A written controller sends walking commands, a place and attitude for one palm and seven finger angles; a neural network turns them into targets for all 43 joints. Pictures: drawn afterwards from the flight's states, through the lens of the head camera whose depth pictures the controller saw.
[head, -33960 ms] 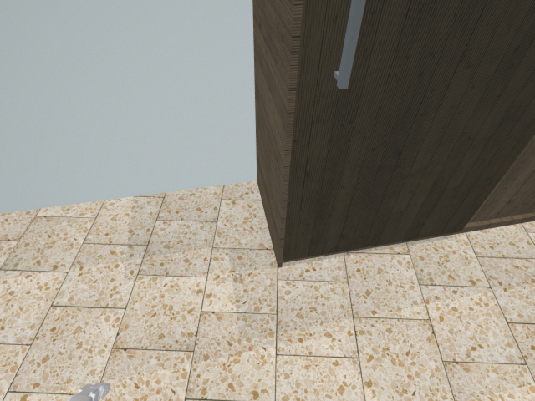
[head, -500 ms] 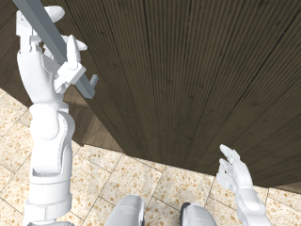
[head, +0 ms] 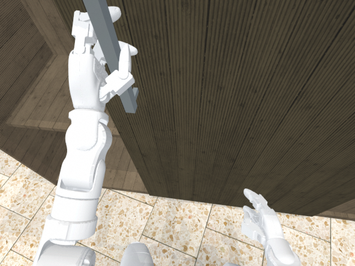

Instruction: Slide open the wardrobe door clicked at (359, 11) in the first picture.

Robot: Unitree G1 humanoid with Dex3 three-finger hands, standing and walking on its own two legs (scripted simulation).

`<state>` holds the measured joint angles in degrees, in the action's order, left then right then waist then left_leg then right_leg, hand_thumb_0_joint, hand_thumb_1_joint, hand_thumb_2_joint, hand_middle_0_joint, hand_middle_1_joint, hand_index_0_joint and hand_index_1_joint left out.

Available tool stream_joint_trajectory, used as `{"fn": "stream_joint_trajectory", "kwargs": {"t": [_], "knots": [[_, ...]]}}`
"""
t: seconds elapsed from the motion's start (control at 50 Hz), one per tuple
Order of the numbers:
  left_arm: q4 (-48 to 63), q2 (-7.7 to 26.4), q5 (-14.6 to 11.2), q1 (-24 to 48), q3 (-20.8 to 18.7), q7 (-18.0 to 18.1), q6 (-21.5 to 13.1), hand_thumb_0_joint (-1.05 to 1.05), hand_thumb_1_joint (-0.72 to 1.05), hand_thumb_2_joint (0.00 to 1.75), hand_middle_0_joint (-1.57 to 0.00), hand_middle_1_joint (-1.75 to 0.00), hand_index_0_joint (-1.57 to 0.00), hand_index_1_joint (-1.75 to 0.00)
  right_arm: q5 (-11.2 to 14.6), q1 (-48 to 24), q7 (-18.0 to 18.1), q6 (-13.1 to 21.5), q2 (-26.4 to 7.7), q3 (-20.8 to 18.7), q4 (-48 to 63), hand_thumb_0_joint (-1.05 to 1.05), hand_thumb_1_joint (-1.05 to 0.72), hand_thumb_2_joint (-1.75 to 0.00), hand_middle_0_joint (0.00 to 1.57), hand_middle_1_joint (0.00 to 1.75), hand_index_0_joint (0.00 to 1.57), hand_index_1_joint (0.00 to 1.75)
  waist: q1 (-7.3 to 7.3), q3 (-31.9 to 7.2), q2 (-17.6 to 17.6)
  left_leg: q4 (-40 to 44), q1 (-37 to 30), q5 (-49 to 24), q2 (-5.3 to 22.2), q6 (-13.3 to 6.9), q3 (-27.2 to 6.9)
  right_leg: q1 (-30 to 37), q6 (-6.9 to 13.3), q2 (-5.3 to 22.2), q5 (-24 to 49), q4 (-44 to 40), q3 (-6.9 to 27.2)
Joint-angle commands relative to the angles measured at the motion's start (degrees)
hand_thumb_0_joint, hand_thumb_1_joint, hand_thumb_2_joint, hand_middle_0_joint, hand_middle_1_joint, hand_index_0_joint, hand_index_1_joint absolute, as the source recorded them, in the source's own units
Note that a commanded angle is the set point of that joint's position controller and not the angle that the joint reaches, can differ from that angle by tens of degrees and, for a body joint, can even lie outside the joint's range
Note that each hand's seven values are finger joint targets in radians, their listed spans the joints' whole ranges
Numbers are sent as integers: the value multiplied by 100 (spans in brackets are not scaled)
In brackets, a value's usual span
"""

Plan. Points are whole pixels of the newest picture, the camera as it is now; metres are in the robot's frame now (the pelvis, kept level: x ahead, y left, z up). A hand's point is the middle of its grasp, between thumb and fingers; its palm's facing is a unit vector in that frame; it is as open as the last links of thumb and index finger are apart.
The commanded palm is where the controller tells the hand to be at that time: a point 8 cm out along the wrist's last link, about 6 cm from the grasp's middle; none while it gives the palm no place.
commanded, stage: step sideways, sliding the door along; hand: left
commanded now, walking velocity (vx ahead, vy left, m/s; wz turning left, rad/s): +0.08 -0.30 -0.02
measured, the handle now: (111, 31) +0.41 +0.16 +0.28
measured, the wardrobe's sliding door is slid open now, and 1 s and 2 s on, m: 0.56 0.64 0.64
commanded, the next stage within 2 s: stop walking and hold the door there in 0.88 s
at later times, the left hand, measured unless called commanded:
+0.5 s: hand (186, 74) +0.36 +0.04 +0.24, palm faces +0.24 -0.97 -0.01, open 6.7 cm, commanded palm +0.34 +0.01 +0.22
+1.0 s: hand (193, 71) +0.37 +0.03 +0.24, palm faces +0.51 -0.86 -0.01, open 7.0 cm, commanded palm +0.33 +0.05 +0.20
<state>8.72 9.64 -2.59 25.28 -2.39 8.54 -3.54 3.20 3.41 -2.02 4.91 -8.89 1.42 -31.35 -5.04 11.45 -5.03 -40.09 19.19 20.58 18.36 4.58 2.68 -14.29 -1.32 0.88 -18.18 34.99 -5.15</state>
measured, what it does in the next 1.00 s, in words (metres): steps to the right: left foot, then right foot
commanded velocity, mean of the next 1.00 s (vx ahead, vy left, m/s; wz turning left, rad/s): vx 0.10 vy -0.27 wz -0.02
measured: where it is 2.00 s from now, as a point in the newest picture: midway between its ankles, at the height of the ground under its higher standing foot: outside the picture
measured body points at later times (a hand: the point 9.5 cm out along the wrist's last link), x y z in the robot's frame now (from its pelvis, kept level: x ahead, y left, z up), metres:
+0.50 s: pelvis -0.05 -0.14 +0.02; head +0.02 -0.11 +0.47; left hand +0.34 +0.09 +0.24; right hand +0.09 -0.35 -0.09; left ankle -0.03 +0.05 -0.72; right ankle -0.02 -0.35 -0.66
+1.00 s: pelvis -0.01 -0.27 +0.03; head +0.08 -0.22 +0.46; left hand +0.34 +0.08 +0.24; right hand +0.21 -0.46 -0.07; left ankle -0.01 -0.11 -0.72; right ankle +0.04 -0.45 -0.63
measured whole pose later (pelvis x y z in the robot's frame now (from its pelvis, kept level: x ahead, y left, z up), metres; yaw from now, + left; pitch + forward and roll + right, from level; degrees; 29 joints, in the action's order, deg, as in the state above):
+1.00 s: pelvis -0.01 -0.27 +0.03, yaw +2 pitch -3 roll -6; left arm -6.3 19.7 -4.4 38.6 -15.9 9.0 1.4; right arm 3.6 4.6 -1.5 2.2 -11.6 -1.9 -34.1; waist -9.4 15.2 -2.8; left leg -30.0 12.2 14.1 15.4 4.6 6.0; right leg -28.6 -2.7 2.6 -19.1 58.3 -4.5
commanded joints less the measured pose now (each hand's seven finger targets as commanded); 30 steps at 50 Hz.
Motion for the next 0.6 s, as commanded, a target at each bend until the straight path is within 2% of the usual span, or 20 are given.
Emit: {"fn": "stream_joint_trajectory", "kwargs": {"t": [0.0,0.02,0.04,0.12,0.16,0.18,0.2,0.22,0.24,0.26,0.28,0.3,0.34,0.38,0.42,0.46,0.52,0.54,0.56,0.58], "knots": [[2058,460,58,2104,833,-397,-731,0,90,90,-45,-140,-45,-140,-68,-552,291,296,-509,-293,582,0,-90,-90,20,30,20,30,283,-2803,2559,-3160,858,2029,-1458,-315,-277,1370,974,1785,6427,-810,1709],[2238,538,12,2257,610,-314,-759,0,90,90,-45,-140,-45,-140,-91,-619,337,300,-604,-369,456,0,-90,-90,20,30,20,30,395,-3003,2466,-2994,959,1871,-1450,-292,-253,1766,1131,1678,6363,-578,1708],[2106,372,-2,2069,622,-259,-818,0,90,90,-45,-140,-45,-140,-123,-511,340,190,-462,-298,381,0,-90,-90,20,30,20,30,441,-3016,2437,-2646,1132,1683,-1471,-248,-80,2321,1146,1532,6382,-426,1277],[1506,1026,68,2048,-193,-192,-852,0,90,90,-45,-140,-45,-140,-261,-501,401,-209,-598,-340,243,0,-90,-90,20,30,20,30,376,-3046,1873,-286,399,804,-1524,-229,471,2064,1137,1297,5664,-296,1075],[1554,886,75,2471,34,-281,-949,0,90,90,-45,-140,-45,-140,-288,-341,477,-256,-619,-356,299,0,-90,-90,20,30,20,30,486,-3357,1411,1077,-740,-437,-1419,-254,676,1496,952,1116,5014,41,1073],[1433,966,60,2688,16,-306,-993,0,90,90,-45,-140,-45,-140,-277,-176,516,-258,-681,-419,249,0,-90,-90,20,30,20,30,675,-3470,905,1823,-2019,-1528,-1098,-387,441,459,718,966,4200,595,977],[1378,815,-17,2786,169,-379,-1015,0,90,90,-45,-140,-45,-140,-279,-125,524,-204,-944,-556,288,0,-90,-90,20,30,20,30,730,-3446,-403,2097,-3419,-3727,411,-1008,-1171,-1431,243,353,1489,1549,577],[1257,662,-24,2788,329,-430,-1009,0,90,90,-45,-140,-45,-140,-243,-149,443,-231,-992,-583,384,0,-90,-90,20,30,20,30,526,-3451,-1424,1793,-4057,-5975,1756,-1642,-2601,-2382,59,31,-1411,2610,682],[876,625,12,2972,166,-466,-983,0,90,90,-45,-140,-45,-140,-174,-341,284,-199,-875,-508,346,0,-90,-90,20,30,20,30,536,-3358,-529,1657,-3693,-5539,1851,-1910,-2361,-2373,174,67,-1147,3376,1251],[1036,711,17,3457,131,-520,-977,0,90,90,-45,-140,-45,-140,-187,-536,245,-145,-867,-473,309,0,-90,-90,20,30,20,30,509,-3063,-426,1712,-3352,-4860,1798,-1848,-1786,-2604,153,273,-925,3503,1301],[1296,672,-2,3866,302,-551,-987,0,90,90,-45,-140,-45,-140,-182,-465,251,-108,-900,-441,310,0,-90,-90,20,30,20,30,583,-2876,-845,1684,-3051,-4263,1641,-1791,-1631,-2701,118,475,-718,3387,1264],[1038,376,10,3916,634,-594,-922,0,90,90,-45,-140,-45,-140,-157,-411,244,-96,-943,-443,240,0,-90,-90,20,30,20,30,593,-2579,-802,1797,-2669,-3728,1397,-1666,-1247,-2657,74,531,-342,3253,1188],[508,131,10,3815,833,-617,-733,0,90,90,-45,-140,-45,-140,-111,-199,264,-86,-1086,-535,164,0,-90,-90,20,30,20,30,597,-2376,-552,1982,-2082,-2952,1062,-1424,-572,-2039,10,527,163,2753,821],[283,-115,-30,3795,1019,-649,-574,0,90,90,-45,-140,-45,-140,-84,-50,308,-72,-1155,-565,259,0,-90,-90,20,30,20,30,647,-2399,-632,2106,-1578,-2177,691,-1232,73,-1182,-17,415,349,1970,357],[165,-287,-66,3998,1183,-652,-500,0,90,90,-45,-140,-45,-140,-60,0,381,-31,-1176,-531,324,0,-90,-90,20,30,20,30,696,-2442,-1012,2116,-1642,-1948,409,-1126,390,-829,-48,254,221,1344,-39],[89,-615,-102,4208,1474,-639,-469,0,90,90,-45,-140,-45,-140,-4,50,377,25,-1077,-462,356,0,-90,-90,20,30,20,30,717,-2672,-1375,1773,-1911,-2297,292,-1056,455,-566,-66,86,-119,757,-282],[-199,-73,-121,4244,1052,-521,-480,0,90,90,-45,-140,-45,-140,41,113,351,96,-1122,-462,278,0,-90,-90,20,30,20,30,666,-2859,-1471,907,-2031,-2821,45,-791,517,108,-89,-196,165,-235,-553],[-214,86,-109,4254,923,-494,-503,0,90,90,-45,-140,-45,-140,95,124,323,105,-1074,-447,257,0,-90,-90,20,30,20,30,608,-2974,-1179,507,-1957,-2856,-126,-693,460,453,-69,-134,675,-806,-499],[-180,327,-67,4321,786,-458,-544,0,90,90,-45,-140,-45,-140,147,115,310,116,-944,-398,244,0,-90,-90,20,30,20,30,558,-3069,-334,-132,-1469,-2359,-463,-543,541,998,118,327,1696,-1272,-74],[-230,802,-1,4301,492,-376,-550,0,90,90,-45,-140,-45,-140,163,-44,342,90,-744,-342,252,0,-90,-90,20,30,20,30,479,-2994,1121,-1118,46,-449,-957,-371,627,1862,590,1316,4135,-1164,946]]}}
